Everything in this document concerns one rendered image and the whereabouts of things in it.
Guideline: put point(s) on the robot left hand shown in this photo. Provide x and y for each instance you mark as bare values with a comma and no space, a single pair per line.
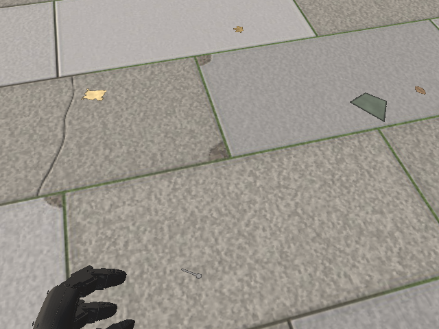
63,309

